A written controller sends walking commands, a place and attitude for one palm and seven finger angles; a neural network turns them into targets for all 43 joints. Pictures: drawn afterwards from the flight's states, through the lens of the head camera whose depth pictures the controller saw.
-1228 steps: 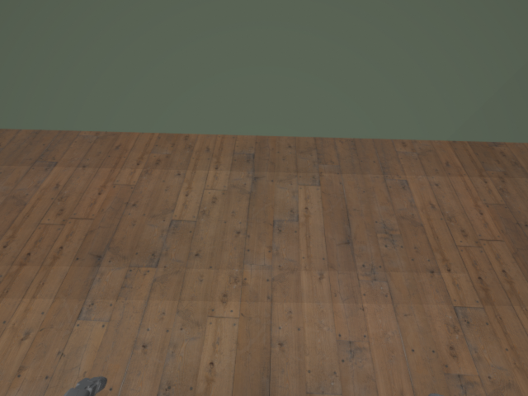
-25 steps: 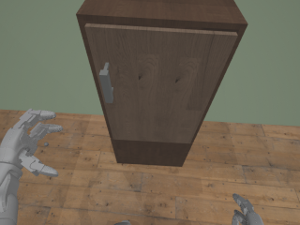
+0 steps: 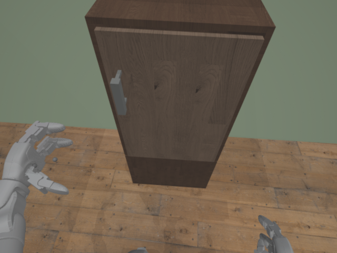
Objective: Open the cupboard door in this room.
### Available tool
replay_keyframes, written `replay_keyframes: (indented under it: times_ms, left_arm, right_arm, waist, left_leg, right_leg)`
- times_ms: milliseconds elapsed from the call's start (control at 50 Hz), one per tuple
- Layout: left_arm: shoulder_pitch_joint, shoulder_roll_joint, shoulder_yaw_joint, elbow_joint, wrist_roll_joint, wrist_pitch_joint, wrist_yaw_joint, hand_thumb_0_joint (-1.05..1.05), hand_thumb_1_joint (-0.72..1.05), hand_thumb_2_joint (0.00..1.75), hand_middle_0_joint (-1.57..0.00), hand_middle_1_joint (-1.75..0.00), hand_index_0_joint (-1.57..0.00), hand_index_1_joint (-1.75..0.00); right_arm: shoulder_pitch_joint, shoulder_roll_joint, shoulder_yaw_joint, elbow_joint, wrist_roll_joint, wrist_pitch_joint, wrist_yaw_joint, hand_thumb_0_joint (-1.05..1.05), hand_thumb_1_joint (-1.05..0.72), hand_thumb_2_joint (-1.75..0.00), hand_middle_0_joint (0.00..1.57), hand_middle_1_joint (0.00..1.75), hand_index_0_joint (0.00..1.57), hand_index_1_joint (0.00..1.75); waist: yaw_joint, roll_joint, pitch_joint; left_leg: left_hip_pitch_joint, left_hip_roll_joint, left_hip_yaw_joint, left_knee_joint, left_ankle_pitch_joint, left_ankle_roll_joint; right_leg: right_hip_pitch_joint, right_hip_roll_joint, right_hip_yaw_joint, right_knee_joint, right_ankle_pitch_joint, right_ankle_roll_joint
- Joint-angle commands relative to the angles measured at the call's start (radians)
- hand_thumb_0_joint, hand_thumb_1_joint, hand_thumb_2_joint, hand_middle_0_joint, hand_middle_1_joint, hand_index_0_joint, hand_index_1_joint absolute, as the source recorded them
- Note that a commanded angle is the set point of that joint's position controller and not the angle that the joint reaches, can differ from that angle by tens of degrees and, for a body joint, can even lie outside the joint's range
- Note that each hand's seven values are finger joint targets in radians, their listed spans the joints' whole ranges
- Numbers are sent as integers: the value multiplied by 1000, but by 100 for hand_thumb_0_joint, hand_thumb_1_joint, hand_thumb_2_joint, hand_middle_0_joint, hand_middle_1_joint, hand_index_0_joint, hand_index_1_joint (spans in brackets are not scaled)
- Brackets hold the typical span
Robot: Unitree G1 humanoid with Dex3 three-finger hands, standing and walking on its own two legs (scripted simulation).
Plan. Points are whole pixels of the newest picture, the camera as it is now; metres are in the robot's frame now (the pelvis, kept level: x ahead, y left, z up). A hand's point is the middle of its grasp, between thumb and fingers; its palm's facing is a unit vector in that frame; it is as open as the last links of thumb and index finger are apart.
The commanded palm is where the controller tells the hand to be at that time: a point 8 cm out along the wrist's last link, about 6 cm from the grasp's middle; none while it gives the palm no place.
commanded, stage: move the hooked fingers beside the handle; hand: left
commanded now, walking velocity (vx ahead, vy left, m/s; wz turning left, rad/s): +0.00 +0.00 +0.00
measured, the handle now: (120, 92) +0.53 +0.17 +0.06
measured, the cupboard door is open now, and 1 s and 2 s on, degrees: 0 0 0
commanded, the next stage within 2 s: none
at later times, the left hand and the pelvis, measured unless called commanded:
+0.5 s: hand (68, 133) +0.36 +0.27 +0.07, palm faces -0.02 -1.00 -0.02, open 14.0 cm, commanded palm +0.34 +0.32 +0.07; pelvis +0.01 +0.00 +0.00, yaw -2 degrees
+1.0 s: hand (85, 119) +0.42 +0.25 +0.06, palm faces -0.03 -1.00 -0.01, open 14.0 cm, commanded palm +0.41 +0.30 +0.06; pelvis +0.00 +0.02 -0.01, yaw -2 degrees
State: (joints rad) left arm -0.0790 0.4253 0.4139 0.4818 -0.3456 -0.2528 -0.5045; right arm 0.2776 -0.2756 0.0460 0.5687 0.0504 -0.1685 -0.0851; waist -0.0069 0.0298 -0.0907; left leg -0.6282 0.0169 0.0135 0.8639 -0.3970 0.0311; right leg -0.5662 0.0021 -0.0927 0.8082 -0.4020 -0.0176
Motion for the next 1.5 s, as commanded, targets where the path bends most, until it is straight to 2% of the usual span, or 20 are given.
replay_keyframes:
  times_ms: [0, 80, 140, 240, 320, 420, 580, 660, 740, 780, 880, 980, 1040, 1100, 1140, 1180, 1280, 1360, 1420, 1480]
  left_arm:
    - [-390, 296, 88, -162, -9, -94, 8, 0, -50, 30, -30, -120, -30, -120]
    - [-449, 346, 109, -125, 4, -112, 0, 0, -50, 30, -30, -120, -30, -120]
    - [-436, 353, 118, -21, 7, -92, -9, 0, -50, 30, -30, -120, -30, -120]
    - [-415, 384, 146, 49, 4, -71, -28, 0, -50, 30, -30, -120, -30, -120]
    - [-493, 372, 122, 33, 8, -96, -23, 0, -50, 30, -30, -120, -30, -120]
    - [-490, 333, 100, -27, 1, -132, -14, 0, -50, 30, -30, -120, -30, -120]
    - [-575, 363, 114, 70, 40, -98, 25, 0, -50, 30, -30, -120, -30, -120]
    - [-652, 304, 46, -4, 53, -137, 45, 0, -50, 30, -30, -120, -30, -120]
    - [-725, 267, 10, 105, 66, -132, 59, 0, -50, 30, -30, -120, -30, -120]
    - [-751, 295, 25, 178, 74, -116, 69, 0, -50, 30, -30, -120, -30, -120]
    - [-858, 326, 22, 242, 116, -119, 98, 0, -50, 30, -30, -120, -30, -120]
    - [-970, 370, 50, 236, 125, -183, 121, 0, -50, 30, -30, -120, -30, -120]
    - [-916, 414, 96, 289, 130, -188, 117, 0, -50, 30, -30, -120, -30, -120]
    - [-920, 347, 32, 340, 136, -165, 100, 0, -50, 30, -30, -120, -30, -120]
    - [-923, 390, 58, 375, 140, -155, 91, 0, -50, 30, -30, -120, -30, -120]
    - [-956, 385, 51, 380, 133, -149, 86, 0, -50, 30, -30, -120, -30, -120]
    - [-1031, 412, 67, 339, 141, -191, 101, 0, -50, 30, -30, -120, -30, -120]
    - [-1084, 415, 60, 383, 150, -199, 115, 0, -50, 30, -30, -120, -30, -120]
    - [-1092, 453, 79, 449, 159, -177, 113, 0, -50, 30, -30, -120, -30, -120]
    - [-1094, 445, 55, 461, 180, -163, 110, 0, -50, 30, -30, -120, -30, -120]
  right_arm:
    - [-7, -159, -68, -108, 2, -43, -24, 0, -90, -90, 20, 30, 20, 30]
    - [2, -157, -67, -92, 1, -38, -26, 0, -90, -90, 20, 30, 20, 30]
    - [14, -160, -66, -88, 2, -26, -25, 0, -90, -90, 20, 30, 20, 30]
    - [34, -166, -73, -101, 3, -8, -15, 0, -90, -90, 20, 30, 20, 30]
    - [55, -166, -80, -101, 1, 4, -9, 0, -90, -90, 20, 30, 20, 30]
    - [76, -165, -91, -98, -1, 12, -1, 0, -90, -90, 20, 30, 20, 30]
    - [86, -170, -85, -85, -2, 47, -3, 0, -90, -90, 20, 30, 20, 30]
    - [93, -162, -87, -84, -7, 46, 3, 0, -90, -90, 20, 30, 20, 30]
    - [104, -167, -84, -60, -7, 58, 3, 0, -90, -90, 20, 30, 20, 30]
    - [109, -177, -83, -54, -6, 69, 1, 0, -90, -90, 20, 30, 20, 30]
    - [126, -179, -79, -54, -13, 92, 9, 0, -90, -90, 20, 30, 20, 30]
    - [147, -182, -80, -41, -21, 107, 15, 0, -90, -90, 20, 30, 20, 30]
    - [169, -186, -82, -35, -22, 121, 17, 0, -90, -90, 20, 30, 20, 30]
    - [174, -179, -82, -31, -22, 135, 23, 0, -90, -90, 20, 30, 20, 30]
    - [188, -188, -83, -27, -21, 149, 21, 0, -90, -90, 20, 30, 20, 30]
    - [193, -188, -84, -30, -21, 157, 21, 0, -90, -90, 20, 30, 20, 30]
    - [210, -186, -87, -20, -26, 169, 22, 0, -90, -90, 20, 30, 20, 30]
    - [224, -187, -86, 1, -27, 179, 23, 0, -90, -90, 20, 30, 20, 30]
    - [233, -193, -80, 1, -27, 189, 19, 0, -90, -90, 20, 30, 20, 30]
    - [239, -191, -79, -8, -28, 197, 22, 0, -90, -90, 20, 30, 20, 30]
  waist:
    - [-43, 37, -192]
    - [-35, 95, -261]
    - [-32, 49, -247]
    - [-13, 43, -277]
    - [-30, 43, -280]
    - [-31, 74, -356]
    - [-47, 42, -267]
    - [-57, 132, -348]
    - [-82, 74, -298]
    - [-81, 41, -278]
    - [-78, 67, -305]
    - [-84, 99, -389]
    - [-72, 92, -435]
    - [-88, 111, -387]
    - [-89, 77, -372]
    - [-100, 51, -362]
    - [-103, 129, -422]
    - [-130, 96, -408]
    - [-132, 71, -387]
    - [-132, 102, -401]
  left_leg:
    - [143, -16, -47, -123, 139, 2]
    - [164, -15, -42, -110, 190, 2]
    - [121, -15, -34, -103, 194, 4]
    - [90, -18, -18, -91, 247, 5]
    - [98, -13, -23, -82, 276, 6]
    - [181, -8, -31, -75, 372, 6]
    - [127, -3, -42, -98, 292, 0]
    - [249, 8, -60, -87, 356, -10]
    - [224, 15, -76, -87, 299, -12]
    - [178, 13, -80, -95, 243, -11]
    - [185, 13, -92, -83, 252, -17]
    - [223, 18, -100, -59, 290, -23]
    - [219, 19, -89, -43, 366, -20]
    - [199, 18, -78, -38, 354, -18]
    - [160, 19, -72, -34, 358, -10]
    - [130, 16, -68, -33, 328, -4]
    - [183, 16, -71, -14, 364, -8]
    - [166, 20, -73, -2, 348, -3]
    - [95, 13, -61, 3, 304, 5]
    - [112, 15, -61, 6, 324, 2]
  right_leg:
    - [23, 19, 67, -114, 118, -1]
    - [58, 17, 76, -100, 171, -6]
    - [74, 16, 83, -102, 193, -2]
    - [114, 12, 94, -91, 277, 1]
    - [88, 19, 82, -74, 302, -3]
    - [75, 27, 68, -55, 353, -7]
    - [14, 25, 54, -64, 273, -5]
    - [-39, 30, 48, -54, 258, -11]
    - [-92, 32, 40, -55, 203, -10]
    - [-96, 27, 38, -54, 171, -9]
    - [-124, 25, 37, -34, 158, -14]
    - [-130, 32, 41, -15, 171, -15]
    - [-95, 35, 47, -5, 232, -13]
    - [-124, 35, 44, -12, 232, -9]
    - [-111, 38, 45, -9, 249, -10]
    - [-103, 37, 46, -12, 246, -6]
    - [-129, 41, 54, -1, 253, -9]
    - [-146, 44, 55, -2, 246, -3]
    - [-116, 42, 64, -1, 244, -3]
    - [-139, 42, 62, 3, 250, -1]
